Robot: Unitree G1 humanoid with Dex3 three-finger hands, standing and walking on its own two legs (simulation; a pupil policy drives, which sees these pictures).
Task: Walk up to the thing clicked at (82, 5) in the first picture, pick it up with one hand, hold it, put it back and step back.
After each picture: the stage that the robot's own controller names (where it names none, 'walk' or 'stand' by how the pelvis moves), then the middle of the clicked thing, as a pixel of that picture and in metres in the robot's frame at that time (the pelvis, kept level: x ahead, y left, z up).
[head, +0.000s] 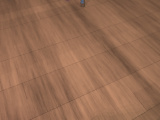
stand; out of the picture +2.23 -0.02 -0.65
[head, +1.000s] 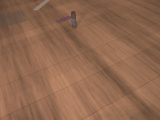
walk; (73, 20) +2.08 +0.25 -0.64
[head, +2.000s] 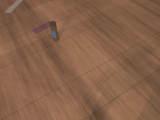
walk; (54, 31) +1.42 +0.43 -0.65
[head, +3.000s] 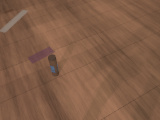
walk; (53, 66) +0.95 +0.32 -0.65
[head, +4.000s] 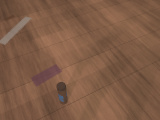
walk; (62, 93) +0.63 +0.18 -0.63
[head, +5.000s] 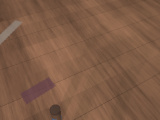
stand; (56, 116) +0.43 +0.16 -0.63
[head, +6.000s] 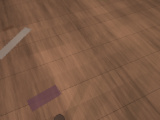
stand; out of the picture +0.40 +0.15 -0.65
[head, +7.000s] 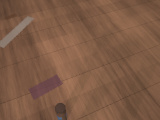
stand; (61, 114) +0.43 +0.14 -0.65
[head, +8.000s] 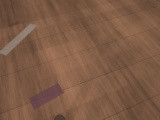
stand; out of the picture +0.37 +0.16 -0.64
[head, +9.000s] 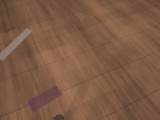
stand; out of the picture +0.40 +0.16 -0.65
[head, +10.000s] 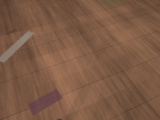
stand; out of the picture +0.39 +0.15 -0.66
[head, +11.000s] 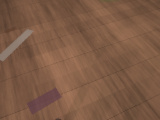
stand; out of the picture +0.38 +0.16 -0.66
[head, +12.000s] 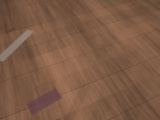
stand; out of the picture +0.37 +0.16 -0.66
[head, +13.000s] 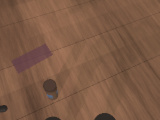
go down; (51, 90) +0.42 +0.14 -0.50
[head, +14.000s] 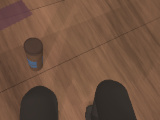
go down; (34, 57) +0.48 +0.16 -0.27
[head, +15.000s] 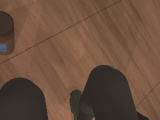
close in; (3, 37) +0.47 +0.18 -0.21
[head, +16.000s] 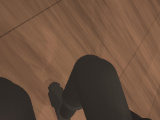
close; out of the picture +0.47 +0.21 -0.18
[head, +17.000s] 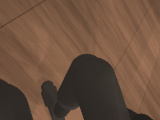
lift; out of the picture +0.46 +0.22 -0.17
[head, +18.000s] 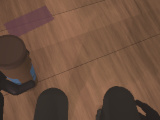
lift; (20, 70) +0.34 +0.20 -0.01
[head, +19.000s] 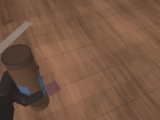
hold; (30, 83) +0.31 +0.17 +0.07
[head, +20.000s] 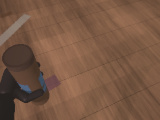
hold; (31, 80) +0.32 +0.17 +0.06
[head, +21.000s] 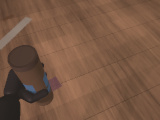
crouch; (35, 80) +0.32 +0.15 +0.06
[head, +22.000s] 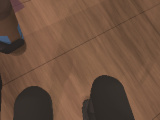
crouch; (7, 30) +0.48 +0.17 -0.04
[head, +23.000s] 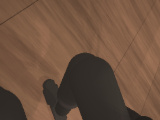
lower; out of the picture +0.48 +0.25 -0.17
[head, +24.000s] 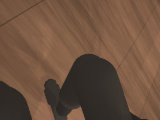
lower; out of the picture +0.47 +0.24 -0.18
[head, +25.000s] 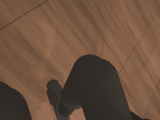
lower; out of the picture +0.47 +0.23 -0.17
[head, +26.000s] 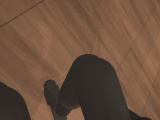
lower; out of the picture +0.46 +0.23 -0.18
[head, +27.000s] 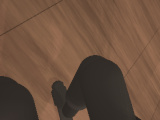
loosen; out of the picture +0.45 +0.20 -0.17
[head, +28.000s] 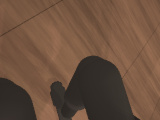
withdraw; out of the picture +0.46 +0.20 -0.18
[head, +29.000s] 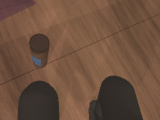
walk; (39, 53) +0.46 +0.15 -0.25
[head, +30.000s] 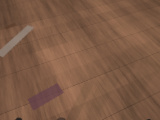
stand; out of the picture +0.38 +0.12 -0.59
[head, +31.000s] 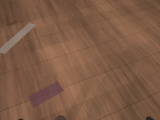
stand; out of the picture +0.38 +0.13 -0.60
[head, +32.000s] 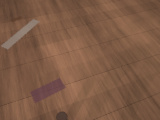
stand; out of the picture +0.39 +0.12 -0.61
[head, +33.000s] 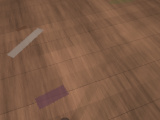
walk; out of the picture +0.39 +0.13 -0.66
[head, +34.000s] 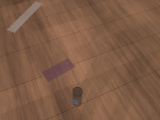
walk; (77, 97) +0.50 +0.04 -0.64
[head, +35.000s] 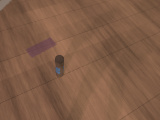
walk; (59, 66) +0.76 +0.12 -0.64
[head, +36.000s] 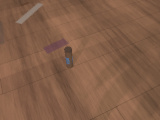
stand; (69, 57) +1.03 +0.19 -0.64
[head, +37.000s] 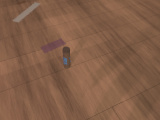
stand; (66, 58) +1.05 +0.14 -0.66
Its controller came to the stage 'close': yes
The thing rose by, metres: 0.70
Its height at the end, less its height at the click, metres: +0.00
